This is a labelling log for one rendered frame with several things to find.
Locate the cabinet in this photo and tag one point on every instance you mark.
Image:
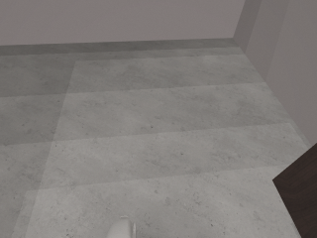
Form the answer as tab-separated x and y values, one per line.
297	187

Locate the robot left thigh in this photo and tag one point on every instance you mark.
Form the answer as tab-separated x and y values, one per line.
122	228

